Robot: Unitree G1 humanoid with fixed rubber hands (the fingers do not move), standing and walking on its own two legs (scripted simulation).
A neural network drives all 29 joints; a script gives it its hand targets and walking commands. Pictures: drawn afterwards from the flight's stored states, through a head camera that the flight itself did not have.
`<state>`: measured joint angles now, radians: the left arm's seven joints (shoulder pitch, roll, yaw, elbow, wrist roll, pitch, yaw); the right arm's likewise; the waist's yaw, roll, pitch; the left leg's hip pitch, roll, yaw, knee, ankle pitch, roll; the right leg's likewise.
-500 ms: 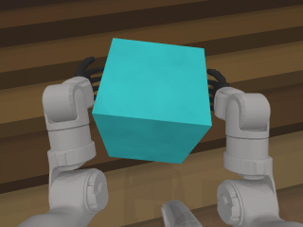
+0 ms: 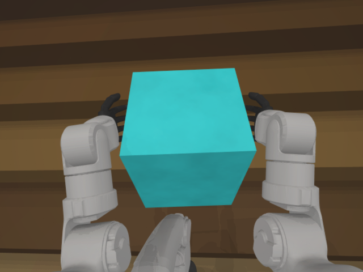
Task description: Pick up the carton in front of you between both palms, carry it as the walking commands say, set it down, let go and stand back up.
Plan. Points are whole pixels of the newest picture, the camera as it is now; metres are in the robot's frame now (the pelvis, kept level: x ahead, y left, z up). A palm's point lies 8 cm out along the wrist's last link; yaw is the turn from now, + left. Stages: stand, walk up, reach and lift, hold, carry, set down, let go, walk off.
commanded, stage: carry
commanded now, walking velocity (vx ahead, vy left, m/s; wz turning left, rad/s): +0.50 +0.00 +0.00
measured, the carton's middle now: (186, 144) +0.39 +0.04 +0.05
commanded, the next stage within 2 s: none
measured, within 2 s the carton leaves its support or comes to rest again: neither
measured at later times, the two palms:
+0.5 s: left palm out of the picture +0.74 +0.14 +0.41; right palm out of the picture +0.78 -0.15 +0.43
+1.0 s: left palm out of the picture +1.05 +0.08 +0.53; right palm out of the picture +0.98 -0.21 +0.51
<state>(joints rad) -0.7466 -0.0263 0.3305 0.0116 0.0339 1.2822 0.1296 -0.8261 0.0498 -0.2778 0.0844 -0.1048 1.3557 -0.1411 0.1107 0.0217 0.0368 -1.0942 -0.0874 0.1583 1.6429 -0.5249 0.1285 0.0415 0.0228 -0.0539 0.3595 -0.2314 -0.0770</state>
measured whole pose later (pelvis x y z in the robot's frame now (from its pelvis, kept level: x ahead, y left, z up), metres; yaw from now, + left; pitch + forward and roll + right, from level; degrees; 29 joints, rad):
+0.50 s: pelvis +0.38 -0.05 +0.24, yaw +0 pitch +3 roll +1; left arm -0.84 -0.03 0.27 -0.09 0.08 1.32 0.18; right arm -0.91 -0.02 -0.31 0.02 -0.06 1.36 -0.10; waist 0.12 -0.07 0.07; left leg -0.79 -0.07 -0.05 1.83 -0.34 0.10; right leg -0.44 0.03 -0.13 0.64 -0.26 -0.10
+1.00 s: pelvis +0.64 +0.00 +0.37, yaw -1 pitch +3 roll +0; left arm -0.97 0.01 0.40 0.29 0.18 1.36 0.10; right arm -0.88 -0.03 -0.22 0.27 -0.02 1.39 -0.17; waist -0.18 0.01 0.01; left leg -0.45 0.00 0.13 0.63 -0.23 0.09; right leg -0.84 0.00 -0.03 1.50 -0.28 -0.10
